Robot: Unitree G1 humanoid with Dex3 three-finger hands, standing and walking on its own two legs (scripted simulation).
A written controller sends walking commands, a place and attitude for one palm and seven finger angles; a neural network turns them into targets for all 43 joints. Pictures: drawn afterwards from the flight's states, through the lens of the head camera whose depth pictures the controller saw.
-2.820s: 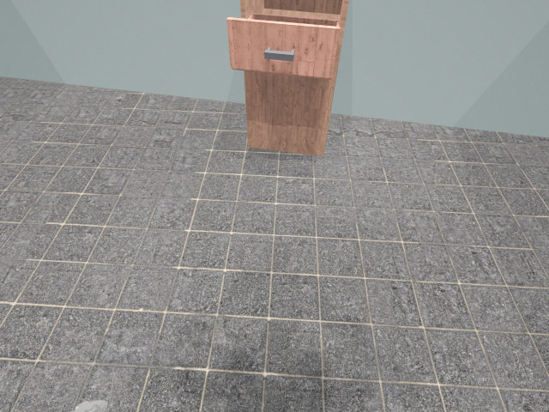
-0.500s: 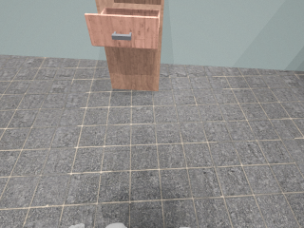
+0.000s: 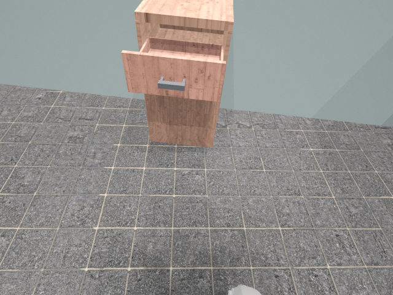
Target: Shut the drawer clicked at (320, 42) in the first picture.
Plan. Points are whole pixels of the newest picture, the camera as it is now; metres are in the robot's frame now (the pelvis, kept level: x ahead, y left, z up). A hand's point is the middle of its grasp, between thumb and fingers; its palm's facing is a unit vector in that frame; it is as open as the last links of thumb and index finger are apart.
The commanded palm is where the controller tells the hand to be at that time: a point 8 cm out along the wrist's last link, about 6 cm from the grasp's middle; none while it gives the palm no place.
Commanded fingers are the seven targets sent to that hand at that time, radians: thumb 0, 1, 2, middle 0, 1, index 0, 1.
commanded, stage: walk to a spot facing it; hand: left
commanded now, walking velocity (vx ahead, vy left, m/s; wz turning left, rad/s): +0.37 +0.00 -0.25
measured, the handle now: (172, 82) +0.87 +0.16 -0.06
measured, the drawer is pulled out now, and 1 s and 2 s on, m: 0.30 0.30 0.30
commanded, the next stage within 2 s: take the last steps up to it in 0.28 s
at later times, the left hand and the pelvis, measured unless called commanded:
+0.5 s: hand (159, 244) +0.27 +0.11 -0.17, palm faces +0.02 -0.97 -0.22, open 7.1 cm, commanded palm none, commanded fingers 0.00 0.90 0.90 -0.20 -0.30 -0.20 -0.30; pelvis +0.20 -0.07 -0.01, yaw -1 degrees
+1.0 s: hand (150, 212) +0.37 +0.16 -0.18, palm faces +0.06 -0.98 -0.17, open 7.4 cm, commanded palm none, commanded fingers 0.00 0.90 0.90 -0.20 -0.30 -0.20 -0.30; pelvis +0.36 -0.02 +0.00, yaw -1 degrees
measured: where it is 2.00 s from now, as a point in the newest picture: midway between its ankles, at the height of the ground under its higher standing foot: (209, 241)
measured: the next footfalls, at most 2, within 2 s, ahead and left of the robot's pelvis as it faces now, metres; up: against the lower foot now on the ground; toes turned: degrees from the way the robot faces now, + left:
right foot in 0.26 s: +0.27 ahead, -0.16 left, +0.00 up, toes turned -12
left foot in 0.72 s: +0.39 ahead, +0.06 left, +0.00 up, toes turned +9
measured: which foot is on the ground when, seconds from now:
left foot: down 0.00-0.26, up 0.28-0.70, down 0.72-1.00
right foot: up 0.00-0.24, down 0.26-0.72, up 0.74-1.00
